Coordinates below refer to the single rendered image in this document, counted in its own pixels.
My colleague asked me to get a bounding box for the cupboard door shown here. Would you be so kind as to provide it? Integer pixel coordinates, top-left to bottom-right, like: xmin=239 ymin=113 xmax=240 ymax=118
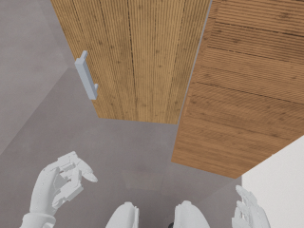
xmin=50 ymin=0 xmax=211 ymax=124

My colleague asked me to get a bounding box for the robot left forearm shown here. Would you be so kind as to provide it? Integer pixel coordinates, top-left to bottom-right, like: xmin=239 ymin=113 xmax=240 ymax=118
xmin=20 ymin=212 xmax=56 ymax=228

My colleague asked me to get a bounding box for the robot thigh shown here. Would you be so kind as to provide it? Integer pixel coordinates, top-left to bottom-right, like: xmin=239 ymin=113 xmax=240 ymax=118
xmin=105 ymin=204 xmax=140 ymax=228
xmin=174 ymin=203 xmax=210 ymax=228

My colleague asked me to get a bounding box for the right robot thigh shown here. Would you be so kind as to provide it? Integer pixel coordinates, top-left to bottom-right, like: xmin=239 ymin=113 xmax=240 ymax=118
xmin=174 ymin=203 xmax=210 ymax=228

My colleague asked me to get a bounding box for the left robot thigh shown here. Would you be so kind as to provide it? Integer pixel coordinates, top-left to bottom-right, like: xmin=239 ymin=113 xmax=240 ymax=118
xmin=105 ymin=204 xmax=140 ymax=228

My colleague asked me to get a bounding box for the robot left hand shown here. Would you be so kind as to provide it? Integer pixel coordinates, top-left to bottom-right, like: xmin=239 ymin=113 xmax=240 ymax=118
xmin=29 ymin=151 xmax=98 ymax=216

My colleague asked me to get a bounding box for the robot right hand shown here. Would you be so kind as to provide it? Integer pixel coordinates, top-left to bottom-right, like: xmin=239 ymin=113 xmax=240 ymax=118
xmin=232 ymin=185 xmax=271 ymax=228

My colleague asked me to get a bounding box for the handle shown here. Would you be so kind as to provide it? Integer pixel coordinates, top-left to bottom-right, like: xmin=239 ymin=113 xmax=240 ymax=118
xmin=74 ymin=50 xmax=98 ymax=100

